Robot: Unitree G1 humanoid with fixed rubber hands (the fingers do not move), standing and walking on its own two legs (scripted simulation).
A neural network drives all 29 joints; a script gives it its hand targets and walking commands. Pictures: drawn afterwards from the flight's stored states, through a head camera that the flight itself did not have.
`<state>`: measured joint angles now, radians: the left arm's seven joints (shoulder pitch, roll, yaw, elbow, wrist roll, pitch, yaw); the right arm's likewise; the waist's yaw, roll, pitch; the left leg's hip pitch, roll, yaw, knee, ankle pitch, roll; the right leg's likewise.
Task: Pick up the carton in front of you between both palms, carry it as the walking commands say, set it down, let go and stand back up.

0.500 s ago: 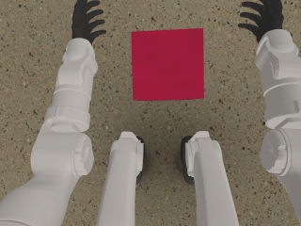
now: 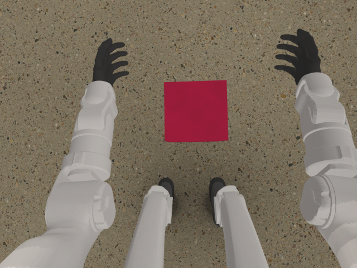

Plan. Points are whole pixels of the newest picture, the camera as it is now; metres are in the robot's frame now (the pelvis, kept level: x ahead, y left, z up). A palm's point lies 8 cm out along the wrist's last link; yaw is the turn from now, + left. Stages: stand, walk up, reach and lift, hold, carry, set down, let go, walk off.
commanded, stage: let go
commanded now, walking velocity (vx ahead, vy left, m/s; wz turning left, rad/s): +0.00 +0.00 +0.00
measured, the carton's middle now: (194, 115) +0.46 -0.01 -0.52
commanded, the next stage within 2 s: stand in 1.18 s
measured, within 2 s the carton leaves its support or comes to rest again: neither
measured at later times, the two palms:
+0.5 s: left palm (46, 155) +0.34 +0.22 +0.01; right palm out of the picture +0.34 -0.23 +0.01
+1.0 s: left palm (0, 232) +0.25 +0.24 +0.07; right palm out of the picture +0.24 -0.23 +0.07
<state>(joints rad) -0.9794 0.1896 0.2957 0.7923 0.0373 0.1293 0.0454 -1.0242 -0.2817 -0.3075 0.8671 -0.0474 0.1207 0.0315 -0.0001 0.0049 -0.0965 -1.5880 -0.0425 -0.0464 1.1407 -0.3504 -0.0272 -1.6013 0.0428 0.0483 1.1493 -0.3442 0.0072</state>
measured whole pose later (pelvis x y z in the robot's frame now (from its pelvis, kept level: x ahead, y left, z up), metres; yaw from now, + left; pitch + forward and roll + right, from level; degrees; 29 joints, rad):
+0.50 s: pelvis +0.07 +0.00 +0.10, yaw -1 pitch +25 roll +0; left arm -0.14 0.17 0.12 0.57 0.03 0.00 -0.03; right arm -0.16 -0.20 -0.14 0.59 -0.02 -0.01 0.05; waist 0.00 0.01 -0.09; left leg -0.81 -0.03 -0.06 0.68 -0.30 -0.01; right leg -0.81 0.03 0.05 0.67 -0.29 0.00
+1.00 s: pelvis +0.08 +0.01 +0.13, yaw -1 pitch -4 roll +0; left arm 0.21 0.21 0.04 0.43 0.01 0.13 -0.08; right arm 0.21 -0.21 -0.05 0.43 -0.02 0.13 0.08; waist 0.00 0.00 0.10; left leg -0.09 -0.02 -0.05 0.44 -0.27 0.01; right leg -0.10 0.02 0.06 0.43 -0.26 0.00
